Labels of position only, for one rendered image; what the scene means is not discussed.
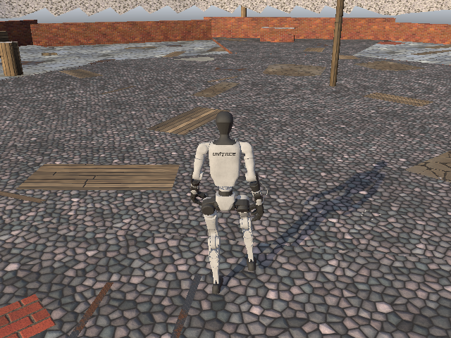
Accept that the robot left forearm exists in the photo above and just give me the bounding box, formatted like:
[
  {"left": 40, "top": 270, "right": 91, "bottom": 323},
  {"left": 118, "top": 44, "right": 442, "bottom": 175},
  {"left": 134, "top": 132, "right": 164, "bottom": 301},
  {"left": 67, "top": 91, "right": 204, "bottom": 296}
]
[{"left": 190, "top": 170, "right": 201, "bottom": 194}]

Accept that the robot right forearm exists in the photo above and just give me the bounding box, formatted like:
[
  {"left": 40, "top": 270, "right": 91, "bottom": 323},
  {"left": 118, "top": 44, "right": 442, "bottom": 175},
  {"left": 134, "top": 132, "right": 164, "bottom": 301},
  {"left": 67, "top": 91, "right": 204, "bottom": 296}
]
[{"left": 249, "top": 171, "right": 264, "bottom": 206}]

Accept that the left robot upper arm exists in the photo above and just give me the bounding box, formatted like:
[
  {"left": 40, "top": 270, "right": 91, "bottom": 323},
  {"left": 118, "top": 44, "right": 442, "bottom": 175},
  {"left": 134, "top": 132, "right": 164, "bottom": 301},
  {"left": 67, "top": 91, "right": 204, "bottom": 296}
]
[{"left": 192, "top": 142, "right": 210, "bottom": 180}]

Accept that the right robot upper arm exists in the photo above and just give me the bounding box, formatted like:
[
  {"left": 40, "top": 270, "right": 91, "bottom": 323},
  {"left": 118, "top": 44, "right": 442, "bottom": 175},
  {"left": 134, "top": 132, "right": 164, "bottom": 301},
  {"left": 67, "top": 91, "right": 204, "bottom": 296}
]
[{"left": 239, "top": 142, "right": 256, "bottom": 182}]

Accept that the right robot hand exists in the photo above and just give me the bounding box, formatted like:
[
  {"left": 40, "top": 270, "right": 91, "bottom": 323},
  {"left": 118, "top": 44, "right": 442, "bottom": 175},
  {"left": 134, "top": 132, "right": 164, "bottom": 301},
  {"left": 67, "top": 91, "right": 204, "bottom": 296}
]
[{"left": 247, "top": 203, "right": 264, "bottom": 221}]

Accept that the robot torso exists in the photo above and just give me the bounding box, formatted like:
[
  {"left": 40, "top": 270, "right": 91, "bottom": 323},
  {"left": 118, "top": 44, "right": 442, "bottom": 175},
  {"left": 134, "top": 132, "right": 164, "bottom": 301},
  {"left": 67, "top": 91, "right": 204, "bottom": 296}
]
[{"left": 209, "top": 139, "right": 241, "bottom": 211}]

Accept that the left robot hand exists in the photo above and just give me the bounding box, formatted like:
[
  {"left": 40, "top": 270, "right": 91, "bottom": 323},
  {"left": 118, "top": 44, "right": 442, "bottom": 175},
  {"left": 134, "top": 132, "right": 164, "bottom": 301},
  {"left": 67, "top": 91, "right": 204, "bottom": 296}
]
[{"left": 190, "top": 191, "right": 206, "bottom": 205}]

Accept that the robot right thigh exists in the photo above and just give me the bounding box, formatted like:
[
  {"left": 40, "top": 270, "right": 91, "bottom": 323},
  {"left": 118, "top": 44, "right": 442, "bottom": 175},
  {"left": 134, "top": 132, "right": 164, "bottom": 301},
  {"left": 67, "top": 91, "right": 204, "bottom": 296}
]
[{"left": 235, "top": 195, "right": 250, "bottom": 230}]

